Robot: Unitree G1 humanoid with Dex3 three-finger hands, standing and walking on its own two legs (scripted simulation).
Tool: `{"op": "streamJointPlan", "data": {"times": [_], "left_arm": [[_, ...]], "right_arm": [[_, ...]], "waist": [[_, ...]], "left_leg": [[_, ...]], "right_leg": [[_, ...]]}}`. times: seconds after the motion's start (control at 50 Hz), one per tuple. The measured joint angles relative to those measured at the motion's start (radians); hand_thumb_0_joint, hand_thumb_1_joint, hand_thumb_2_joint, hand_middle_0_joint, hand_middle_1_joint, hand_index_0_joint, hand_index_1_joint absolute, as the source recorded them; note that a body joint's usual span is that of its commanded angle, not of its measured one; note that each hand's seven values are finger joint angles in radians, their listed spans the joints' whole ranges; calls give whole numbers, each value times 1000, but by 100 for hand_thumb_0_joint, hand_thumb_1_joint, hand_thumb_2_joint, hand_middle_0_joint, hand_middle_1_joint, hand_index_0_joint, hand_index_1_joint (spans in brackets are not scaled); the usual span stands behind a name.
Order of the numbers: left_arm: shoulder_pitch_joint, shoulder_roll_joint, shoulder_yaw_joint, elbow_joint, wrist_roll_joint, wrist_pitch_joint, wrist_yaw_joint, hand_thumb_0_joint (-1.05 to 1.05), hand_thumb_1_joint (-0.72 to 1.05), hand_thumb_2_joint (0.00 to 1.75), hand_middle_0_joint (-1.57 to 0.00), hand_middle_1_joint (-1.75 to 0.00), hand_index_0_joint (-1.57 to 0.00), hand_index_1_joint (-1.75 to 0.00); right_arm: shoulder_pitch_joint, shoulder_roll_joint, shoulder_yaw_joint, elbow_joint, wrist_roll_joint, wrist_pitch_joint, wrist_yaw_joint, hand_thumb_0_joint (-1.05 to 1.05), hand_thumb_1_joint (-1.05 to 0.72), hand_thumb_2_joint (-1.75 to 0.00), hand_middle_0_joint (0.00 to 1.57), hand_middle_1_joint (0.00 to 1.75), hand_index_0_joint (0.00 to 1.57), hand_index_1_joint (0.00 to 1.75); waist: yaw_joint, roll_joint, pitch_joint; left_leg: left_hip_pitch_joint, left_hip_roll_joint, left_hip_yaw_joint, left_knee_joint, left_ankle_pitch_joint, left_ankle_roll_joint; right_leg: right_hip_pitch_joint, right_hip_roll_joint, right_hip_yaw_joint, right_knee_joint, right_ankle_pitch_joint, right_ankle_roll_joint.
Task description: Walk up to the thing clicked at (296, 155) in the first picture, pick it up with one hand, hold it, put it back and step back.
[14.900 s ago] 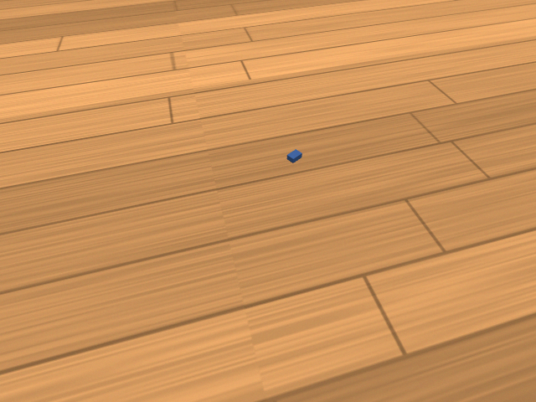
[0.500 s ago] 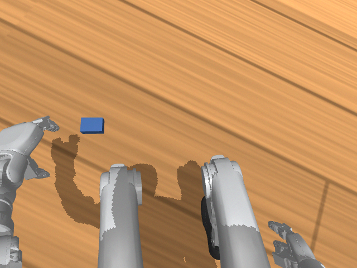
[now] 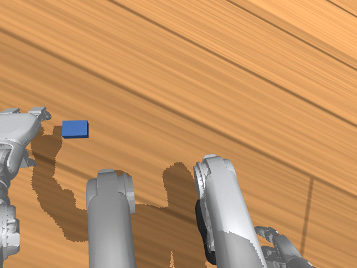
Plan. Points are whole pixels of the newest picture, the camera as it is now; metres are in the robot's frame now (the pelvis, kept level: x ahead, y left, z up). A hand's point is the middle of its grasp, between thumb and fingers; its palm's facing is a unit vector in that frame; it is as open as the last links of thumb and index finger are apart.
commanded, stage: rise first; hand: left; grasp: from above
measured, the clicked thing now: (75, 129) +0.49 +0.25 -0.33
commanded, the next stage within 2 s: approach in 0.46 s
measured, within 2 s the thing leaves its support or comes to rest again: neither
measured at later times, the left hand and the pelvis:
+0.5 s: hand (39, 138) +0.42 +0.31 -0.19, palm faces -0.44 -0.05 -0.89, open 12.0 cm; pelvis +0.01 -0.01 -0.02, yaw +0 degrees
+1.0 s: hand (74, 106) +0.51 +0.23 -0.19, palm faces -0.38 +0.00 -0.93, open 12.3 cm; pelvis +0.02 -0.01 -0.02, yaw -2 degrees
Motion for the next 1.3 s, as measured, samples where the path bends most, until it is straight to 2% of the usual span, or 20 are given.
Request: {"op": "streamJointPlan", "data": {"times": [0.12,0.36,0.44,0.6,0.76,0.84,0.9,0.98,1.06,1.12,1.22,1.3], "left_arm": [[-17,14,4,36,38,-20,29,0,-17,72,-37,-67,-37,-67],[-51,49,46,115,92,-48,110,0,-15,70,-38,-69,-39,-68],[-51,53,51,119,102,-45,128,0,-16,70,-38,-70,-39,-69],[-70,60,54,156,95,-30,152,0,-16,70,-38,-70,-39,-70],[-126,49,-19,164,85,-9,147,0,-17,70,-33,-79,-36,-77],[-199,30,-65,199,79,17,166,0,-19,71,-31,-84,-35,-81],[-252,22,-68,236,95,47,180,0,-20,72,-29,-87,-34,-83],[-295,21,-45,260,106,102,193,0,-22,73,-29,-88,-33,-84],[-309,29,-30,270,83,162,176,0,-22,74,-29,-86,-33,-83],[-284,35,-10,250,50,191,147,0,-22,74,-29,-85,-33,-82],[-208,52,9,195,-23,191,71,0,-23,75,-30,-83,-33,-80],[-131,69,20,130,-60,139,17,0,-23,75,-31,-81,-33,-78]], "right_arm": [[-1,1,1,8,-18,-1,10,1,-91,-89,20,30,21,30],[-7,-10,6,30,-54,-2,15,0,-92,-90,20,30,21,30],[-8,-11,6,38,-61,-1,15,0,-92,-90,20,30,21,30],[-13,-11,8,49,-67,-5,11,0,-92,-90,20,30,21,30],[-17,-9,13,53,-68,-18,6,0,-92,-89,20,30,21,30],[-19,-7,25,51,-72,-29,2,0,-92,-89,20,30,21,30],[-21,-6,39,41,-71,-34,-1,0,-93,-89,20,30,21,30],[-9,-10,58,16,-71,-32,-3,0,-93,-89,20,30,21,30],[11,-19,75,-3,-59,-27,2,0,-93,-89,20,30,21,30],[27,-27,87,-17,-48,-22,5,0,-93,-89,20,30,21,30],[47,-33,98,-28,-34,-13,12,0,-92,-89,20,30,21,30],[51,-32,98,-26,-35,-10,18,0,-92,-89,20,30,21,30]], "waist": [[-8,-5,6],[-35,-10,25],[-41,-12,32],[-50,-14,36],[-60,-21,41],[-82,-24,44],[-111,-19,44],[-150,-2,50],[-176,16,64],[-178,30,83],[-156,30,118],[-121,13,137]], "left_leg": [[-9,1,-1,14,-10,-4],[-31,3,-17,48,-26,-25],[-34,4,-20,54,-29,-30],[-44,4,-25,63,-36,-36],[-55,3,-22,69,-41,-38],[-62,4,-23,71,-43,-39],[-71,8,-27,72,-45,-38],[-80,14,-28,72,-49,-34],[-79,23,-24,68,-55,-26],[-73,29,-22,65,-59,-20],[-57,31,-20,60,-59,-17],[-49,24,-27,61,-53,-25]], "right_leg": [[-14,-2,1,17,-6,1],[-52,7,-2,55,-10,30],[-61,8,-1,64,-10,34],[-77,9,-3,77,-13,38],[-92,7,1,87,-17,36],[-99,6,-1,88,-16,34],[-108,7,-6,83,-12,32],[-117,6,-11,76,-9,30],[-118,6,-11,68,-7,33],[-112,6,-11,61,-5,45],[-96,3,-9,55,-5,62],[-85,-2,-15,56,-3,63]]}}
